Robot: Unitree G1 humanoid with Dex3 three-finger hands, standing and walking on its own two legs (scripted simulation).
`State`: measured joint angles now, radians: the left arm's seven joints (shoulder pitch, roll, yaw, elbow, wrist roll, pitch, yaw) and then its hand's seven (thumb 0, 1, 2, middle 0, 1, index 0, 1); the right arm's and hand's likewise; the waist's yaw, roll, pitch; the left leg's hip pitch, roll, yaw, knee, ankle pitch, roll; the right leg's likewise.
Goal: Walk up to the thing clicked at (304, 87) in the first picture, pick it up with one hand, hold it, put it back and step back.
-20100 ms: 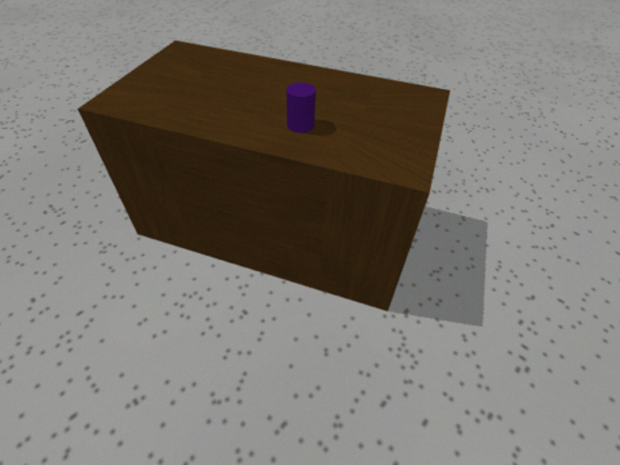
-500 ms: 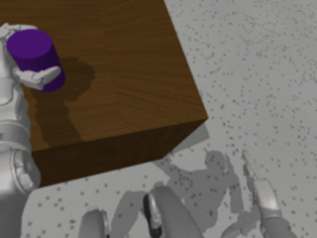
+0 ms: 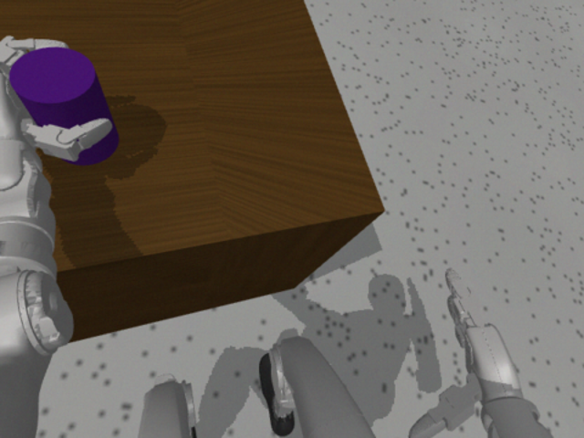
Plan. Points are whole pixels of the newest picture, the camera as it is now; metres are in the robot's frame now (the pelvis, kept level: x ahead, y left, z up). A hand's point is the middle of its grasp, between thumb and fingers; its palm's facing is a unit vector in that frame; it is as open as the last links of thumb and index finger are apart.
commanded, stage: open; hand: left
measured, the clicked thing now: (71, 111) +0.55 +0.16 +0.01
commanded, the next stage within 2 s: withdraw in 0.40 s
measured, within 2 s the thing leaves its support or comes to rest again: neither
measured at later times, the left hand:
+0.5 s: hand (62, 103) +0.55 +0.17 +0.03, palm faces +0.09 -1.00 +0.02, open 16.0 cm
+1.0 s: hand out of the picture +0.58 +0.23 +0.15, palm faces +0.13 -0.99 -0.03, open 17.7 cm
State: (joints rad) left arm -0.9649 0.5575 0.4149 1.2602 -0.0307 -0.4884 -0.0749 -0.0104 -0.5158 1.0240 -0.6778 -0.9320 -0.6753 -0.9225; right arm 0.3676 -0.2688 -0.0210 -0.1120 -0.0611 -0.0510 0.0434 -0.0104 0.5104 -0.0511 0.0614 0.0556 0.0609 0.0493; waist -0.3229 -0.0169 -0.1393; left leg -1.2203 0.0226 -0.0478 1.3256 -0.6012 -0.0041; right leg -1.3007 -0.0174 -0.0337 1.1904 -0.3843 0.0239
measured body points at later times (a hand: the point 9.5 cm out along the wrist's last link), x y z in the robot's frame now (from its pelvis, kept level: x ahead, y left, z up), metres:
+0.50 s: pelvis +0.00 +0.00 +0.00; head +0.17 +0.05 +0.41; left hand +0.54 +0.22 +0.03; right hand +0.16 -0.26 +0.03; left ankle +0.00 +0.11 -0.61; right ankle +0.08 -0.14 -0.61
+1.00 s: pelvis +0.01 +0.01 +0.03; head +0.16 +0.04 +0.45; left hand +0.56 +0.29 +0.15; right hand +0.16 -0.26 +0.02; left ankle +0.00 +0.11 -0.61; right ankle +0.08 -0.14 -0.61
